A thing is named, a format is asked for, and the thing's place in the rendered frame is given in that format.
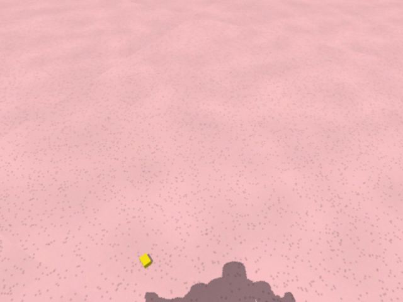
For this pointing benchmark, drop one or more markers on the small box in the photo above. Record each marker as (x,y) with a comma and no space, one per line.
(145,260)

